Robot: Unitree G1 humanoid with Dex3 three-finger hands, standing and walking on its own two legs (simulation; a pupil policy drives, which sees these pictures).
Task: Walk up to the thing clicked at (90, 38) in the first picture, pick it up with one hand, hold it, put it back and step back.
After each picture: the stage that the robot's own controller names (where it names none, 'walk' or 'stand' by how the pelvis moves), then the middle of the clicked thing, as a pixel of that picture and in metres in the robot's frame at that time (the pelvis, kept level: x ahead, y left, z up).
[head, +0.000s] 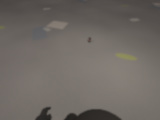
stand; (89, 39) +1.85 +0.02 -0.72
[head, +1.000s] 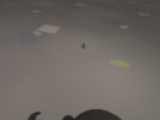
walk; (83, 46) +1.72 +0.09 -0.72
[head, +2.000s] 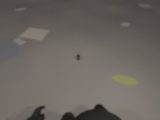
walk; (78, 57) +1.13 +0.16 -0.72
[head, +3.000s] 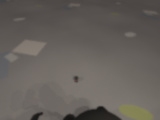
walk; (76, 79) +0.69 +0.16 -0.72
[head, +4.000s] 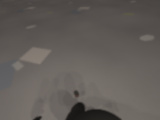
walk; (76, 94) +0.45 +0.23 -0.70
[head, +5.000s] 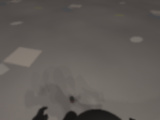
stand; (71, 99) +0.35 +0.20 -0.71
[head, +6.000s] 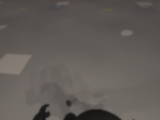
stand; (68, 103) +0.28 +0.24 -0.70
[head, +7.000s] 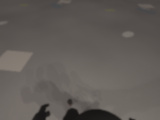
stand; (70, 102) +0.29 +0.21 -0.72
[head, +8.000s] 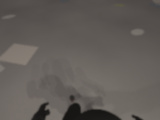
stand; (72, 98) +0.30 +0.19 -0.70
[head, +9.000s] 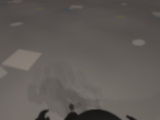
stand; (71, 107) +0.26 +0.18 -0.72
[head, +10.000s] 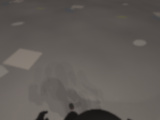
stand; (71, 106) +0.27 +0.19 -0.72
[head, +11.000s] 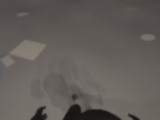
stand; (74, 97) +0.32 +0.17 -0.71
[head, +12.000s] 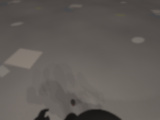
stand; (73, 102) +0.32 +0.18 -0.72
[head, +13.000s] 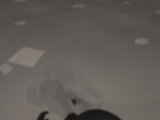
stand; (74, 102) +0.32 +0.17 -0.72
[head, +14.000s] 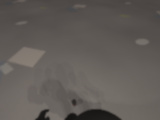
stand; (74, 102) +0.32 +0.17 -0.72
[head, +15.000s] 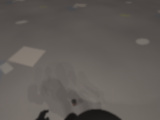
stand; (74, 102) +0.32 +0.16 -0.72
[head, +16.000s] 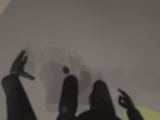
go down; (66, 70) +0.38 +0.21 -0.41
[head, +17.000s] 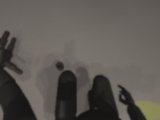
go down; (60, 66) +0.39 +0.24 -0.31
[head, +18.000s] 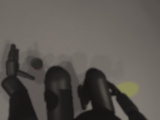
close in; (37, 64) +0.35 +0.28 -0.22
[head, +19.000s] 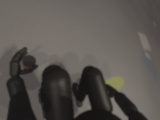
close; (29, 63) +0.36 +0.28 -0.21
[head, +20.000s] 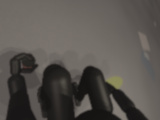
lift; (28, 63) +0.35 +0.28 -0.22
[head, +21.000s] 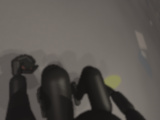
lift; (28, 64) +0.34 +0.28 -0.22
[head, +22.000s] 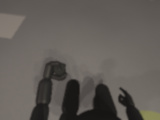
lift; (60, 72) +0.31 +0.21 -0.02
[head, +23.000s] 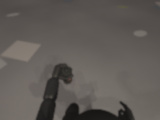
hold; (67, 75) +0.32 +0.17 +0.01
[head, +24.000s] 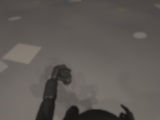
hold; (66, 76) +0.32 +0.17 +0.01
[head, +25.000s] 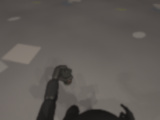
hold; (67, 76) +0.32 +0.17 +0.01
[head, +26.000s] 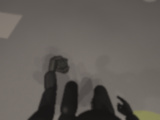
crouch; (63, 66) +0.37 +0.20 -0.07
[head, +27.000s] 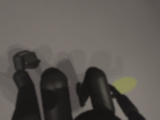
lower; (32, 61) +0.36 +0.29 -0.22
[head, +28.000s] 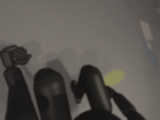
lower; (21, 56) +0.40 +0.30 -0.22
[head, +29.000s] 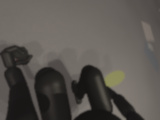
lower; (22, 56) +0.39 +0.30 -0.22
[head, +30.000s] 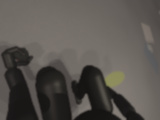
lower; (23, 57) +0.38 +0.30 -0.22
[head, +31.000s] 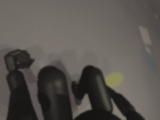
rest; (24, 60) +0.37 +0.30 -0.22
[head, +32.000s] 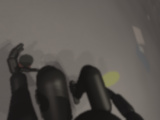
open; (25, 62) +0.36 +0.28 -0.22
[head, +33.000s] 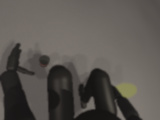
stand; (44, 61) +0.37 +0.26 -0.24
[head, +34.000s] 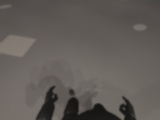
stand; (71, 92) +0.35 +0.17 -0.61
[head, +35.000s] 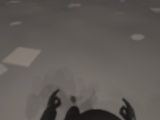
stand; (73, 99) +0.35 +0.18 -0.66
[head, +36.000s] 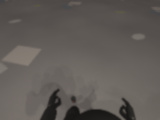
stand; (73, 99) +0.34 +0.17 -0.66
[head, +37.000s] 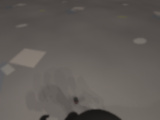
stand; (75, 100) +0.37 +0.16 -0.72
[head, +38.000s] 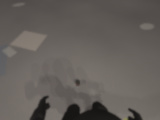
walk; (77, 82) +0.47 +0.14 -0.71
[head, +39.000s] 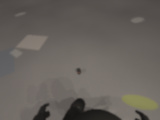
walk; (78, 71) +0.71 +0.21 -0.70
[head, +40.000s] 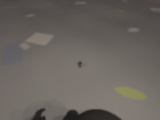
stand; (80, 64) +1.00 +0.18 -0.70
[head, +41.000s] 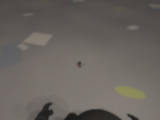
stand; (79, 64) +0.97 +0.18 -0.72
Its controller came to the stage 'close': yes
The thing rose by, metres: 0.72
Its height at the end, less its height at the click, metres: +0.00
